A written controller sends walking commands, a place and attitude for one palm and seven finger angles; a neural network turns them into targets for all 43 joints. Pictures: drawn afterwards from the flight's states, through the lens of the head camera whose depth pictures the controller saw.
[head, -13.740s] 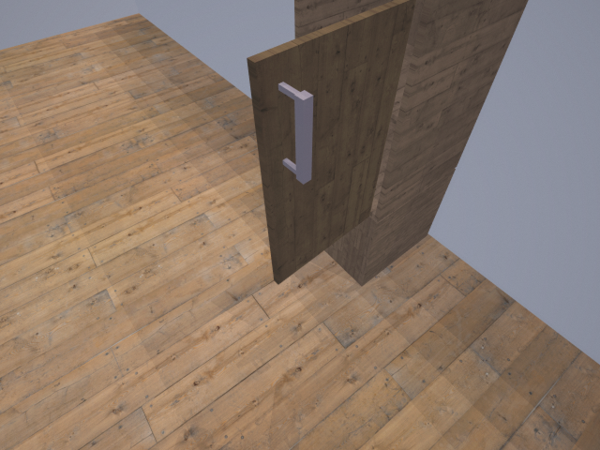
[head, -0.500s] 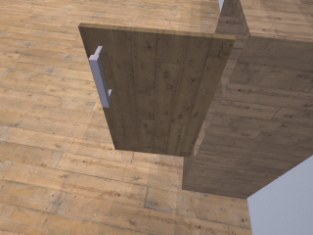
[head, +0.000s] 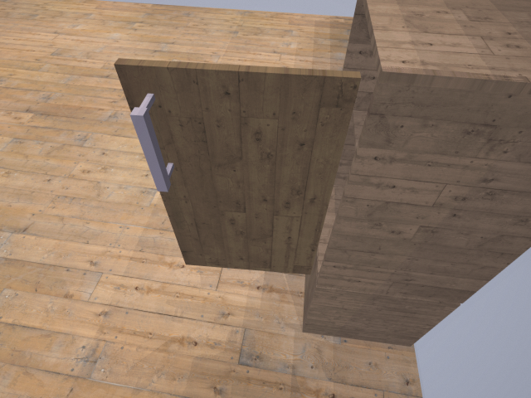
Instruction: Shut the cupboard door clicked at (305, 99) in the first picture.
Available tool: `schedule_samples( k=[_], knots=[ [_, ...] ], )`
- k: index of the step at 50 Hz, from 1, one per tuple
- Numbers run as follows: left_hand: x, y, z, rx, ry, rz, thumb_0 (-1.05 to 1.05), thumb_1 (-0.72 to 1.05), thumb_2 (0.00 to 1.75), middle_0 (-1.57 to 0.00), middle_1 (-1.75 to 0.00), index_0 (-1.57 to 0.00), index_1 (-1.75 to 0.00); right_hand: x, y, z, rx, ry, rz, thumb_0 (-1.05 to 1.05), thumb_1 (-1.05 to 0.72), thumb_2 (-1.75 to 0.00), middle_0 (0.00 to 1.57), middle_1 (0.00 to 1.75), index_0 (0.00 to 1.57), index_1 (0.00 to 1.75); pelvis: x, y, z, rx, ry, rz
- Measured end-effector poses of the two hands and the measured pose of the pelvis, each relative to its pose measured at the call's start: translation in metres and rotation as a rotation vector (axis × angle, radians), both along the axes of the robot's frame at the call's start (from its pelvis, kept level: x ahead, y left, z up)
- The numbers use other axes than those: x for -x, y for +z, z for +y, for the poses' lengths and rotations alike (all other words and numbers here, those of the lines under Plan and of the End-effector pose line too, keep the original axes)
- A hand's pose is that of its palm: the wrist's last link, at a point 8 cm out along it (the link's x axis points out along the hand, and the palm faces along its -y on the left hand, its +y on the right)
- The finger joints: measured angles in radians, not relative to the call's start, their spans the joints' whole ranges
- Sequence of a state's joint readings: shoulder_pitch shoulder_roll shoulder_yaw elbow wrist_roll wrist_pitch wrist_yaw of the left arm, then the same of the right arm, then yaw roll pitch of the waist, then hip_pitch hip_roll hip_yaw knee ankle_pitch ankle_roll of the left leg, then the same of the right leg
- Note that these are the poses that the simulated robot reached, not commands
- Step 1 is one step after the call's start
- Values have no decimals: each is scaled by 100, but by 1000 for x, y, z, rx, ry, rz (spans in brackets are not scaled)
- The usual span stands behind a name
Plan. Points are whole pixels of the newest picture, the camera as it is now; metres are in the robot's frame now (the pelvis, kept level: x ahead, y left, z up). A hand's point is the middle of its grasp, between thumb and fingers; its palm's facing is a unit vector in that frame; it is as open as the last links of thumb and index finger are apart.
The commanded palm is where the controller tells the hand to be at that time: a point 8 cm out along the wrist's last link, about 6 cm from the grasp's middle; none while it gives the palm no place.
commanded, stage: look again from close up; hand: left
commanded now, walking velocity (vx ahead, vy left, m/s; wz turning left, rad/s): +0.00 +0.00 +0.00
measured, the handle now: (156, 145) +0.47 +0.22 +0.12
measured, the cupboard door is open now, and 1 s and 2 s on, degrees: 93 93 93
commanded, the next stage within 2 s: raise the hand and make a fist in 0.60 s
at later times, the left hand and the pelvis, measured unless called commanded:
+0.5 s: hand out of the picture +0.02 +0.21 -0.17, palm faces -0.02 -0.97 -0.22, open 7.4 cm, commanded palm none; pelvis +0.00 +0.03 +0.00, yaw -1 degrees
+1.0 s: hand (149, 345) +0.19 +0.18 +0.01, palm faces -0.02 -1.00 -0.04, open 6.7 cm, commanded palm +0.12 +0.25 -0.03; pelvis -0.03 +0.01 -0.05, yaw +1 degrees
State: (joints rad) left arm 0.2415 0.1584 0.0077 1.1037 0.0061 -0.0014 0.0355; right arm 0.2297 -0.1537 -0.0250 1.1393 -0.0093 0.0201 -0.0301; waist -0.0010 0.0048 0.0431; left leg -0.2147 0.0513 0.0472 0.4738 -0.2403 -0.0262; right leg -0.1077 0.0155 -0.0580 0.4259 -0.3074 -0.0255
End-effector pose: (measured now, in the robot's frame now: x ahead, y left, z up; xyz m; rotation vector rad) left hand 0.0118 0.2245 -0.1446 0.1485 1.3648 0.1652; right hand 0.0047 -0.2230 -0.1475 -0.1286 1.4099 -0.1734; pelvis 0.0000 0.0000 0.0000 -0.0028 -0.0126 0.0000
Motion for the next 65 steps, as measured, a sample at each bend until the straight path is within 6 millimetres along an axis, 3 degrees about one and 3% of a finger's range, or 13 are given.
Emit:
schedule_samples(
  k=[19,36,38,43,46,48,50,52,56,60,65],
  knots=[
    [-12,4,33,-31,-62,-45,0,91,90,-20,-30,-20,-30,15,-7,33,-35,15,-32,2,-93,-90,20,30,19,30,1,-5,27,-8,-20,-5],
    [6,-3,30,-1,-45,41,0,91,90,-20,-30,-20,-30,-13,2,25,9,32,-48,1,-91,-90,20,30,19,30,-9,-3,30,-4,-26,7],
    [-24,14,37,-17,41,-147,1,91,89,-21,-30,-20,-30,-25,8,20,52,34,-165,1,-91,-90,20,30,20,30,-6,-5,29,-2,-20,4],
    [-130,117,29,-43,24,-885,1,91,89,-23,-33,-22,-32,-72,24,6,70,64,-540,1,-91,-90,20,30,20,30,-1,-15,24,-21,33,43],
    [-164,153,20,19,-39,-1215,1,91,90,-26,-36,-25,-36,-104,30,-4,64,100,-684,1,-91,-90,20,30,20,30,9,-27,18,-17,23,101],
    [-166,161,11,78,-128,-1369,0,91,90,-28,-39,-28,-38,-125,34,-11,69,128,-765,1,-91,-90,20,30,20,30,17,-39,12,-19,13,144],
    [-156,153,5,126,-223,-1430,0,91,90,-31,-42,-31,-42,-143,37,-17,77,155,-832,1,-91,-90,20,30,20,30,26,-52,6,-23,7,172],
    [-139,136,5,165,-255,-1391,0,91,90,-34,-46,-34,-45,-158,40,-22,86,179,-885,1,-91,-90,20,30,20,30,33,-63,1,-22,9,182],
    [-98,111,20,143,-159,-1267,0,90,90,-42,-53,-42,-53,-175,44,-23,103,217,-954,1,-91,-90,20,30,19,30,41,-76,-4,-6,25,185],
    [-81,126,31,54,-117,-1333,1,90,90,-49,-61,-49,-61,-175,39,-14,101,260,-962,1,-91,-90,20,30,19,30,46,-80,-7,23,45,173],
    [-107,152,25,107,-224,-1432,1,90,90,-58,-71,-58,-71,-151,22,2,64,251,-886,1,-90,-90,20,30,20,30,51,-77,-5,43,52,158]
  ],
)
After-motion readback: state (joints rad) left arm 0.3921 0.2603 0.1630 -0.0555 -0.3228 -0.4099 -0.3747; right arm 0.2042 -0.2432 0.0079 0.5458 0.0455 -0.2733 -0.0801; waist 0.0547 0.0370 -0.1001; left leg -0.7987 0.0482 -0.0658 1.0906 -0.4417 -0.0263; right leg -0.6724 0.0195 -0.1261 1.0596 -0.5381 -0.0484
